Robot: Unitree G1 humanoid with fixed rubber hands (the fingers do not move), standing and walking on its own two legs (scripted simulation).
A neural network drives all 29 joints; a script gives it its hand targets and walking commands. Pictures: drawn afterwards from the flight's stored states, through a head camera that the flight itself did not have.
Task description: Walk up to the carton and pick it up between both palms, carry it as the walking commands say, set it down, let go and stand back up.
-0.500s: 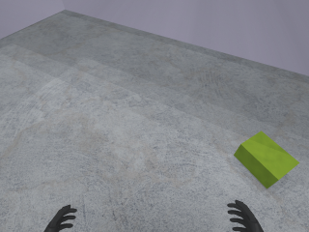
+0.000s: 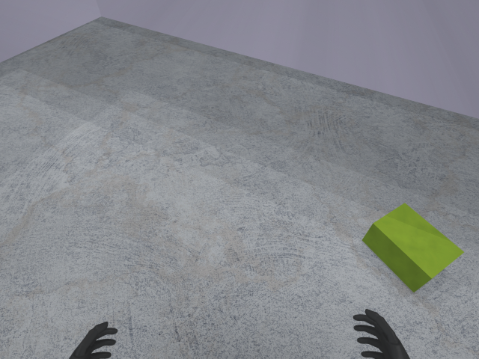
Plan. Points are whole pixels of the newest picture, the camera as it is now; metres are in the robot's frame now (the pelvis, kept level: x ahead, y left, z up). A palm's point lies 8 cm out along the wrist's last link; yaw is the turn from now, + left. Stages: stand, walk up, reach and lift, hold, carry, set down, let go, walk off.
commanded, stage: stand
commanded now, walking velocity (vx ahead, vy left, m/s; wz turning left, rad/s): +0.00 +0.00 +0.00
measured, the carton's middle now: (409, 245) +0.65 -0.74 -0.68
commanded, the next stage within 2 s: walk up in 0.88 s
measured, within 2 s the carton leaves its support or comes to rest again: neither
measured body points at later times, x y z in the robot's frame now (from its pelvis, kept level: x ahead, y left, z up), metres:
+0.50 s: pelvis -0.01 +0.00 +0.00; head -0.01 +0.00 +0.45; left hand +0.12 +0.28 -0.10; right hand +0.14 -0.24 -0.10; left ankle +0.00 +0.12 -0.72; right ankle +0.00 -0.12 -0.72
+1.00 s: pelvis -0.02 +0.00 +0.00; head -0.02 +0.00 +0.45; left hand +0.10 +0.29 -0.10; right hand +0.12 -0.24 -0.10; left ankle +0.00 +0.12 -0.72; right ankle +0.00 -0.12 -0.72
